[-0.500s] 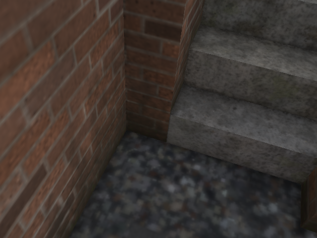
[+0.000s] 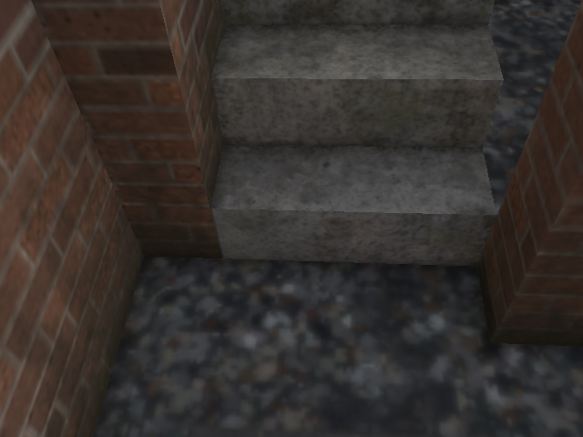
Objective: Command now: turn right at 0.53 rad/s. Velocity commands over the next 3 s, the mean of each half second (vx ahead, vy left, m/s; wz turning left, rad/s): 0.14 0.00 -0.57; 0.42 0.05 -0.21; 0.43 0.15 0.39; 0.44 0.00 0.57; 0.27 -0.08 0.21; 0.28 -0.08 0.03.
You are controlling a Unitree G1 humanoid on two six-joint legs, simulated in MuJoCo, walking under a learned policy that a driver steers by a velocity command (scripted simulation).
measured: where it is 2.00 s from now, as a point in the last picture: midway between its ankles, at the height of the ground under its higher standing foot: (353, 357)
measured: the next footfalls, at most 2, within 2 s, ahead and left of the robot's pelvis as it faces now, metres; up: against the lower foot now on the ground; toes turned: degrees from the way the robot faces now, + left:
left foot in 0.50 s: +0.16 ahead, +0.10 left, +0.00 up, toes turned -22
right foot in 0.94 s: +0.35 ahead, -0.26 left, +0.00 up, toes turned -23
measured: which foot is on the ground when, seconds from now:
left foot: up 0.00-0.48, down 0.50-0.94, up 0.96-1.00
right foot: down 0.00-0.50, up 0.52-0.92, down 0.94-1.00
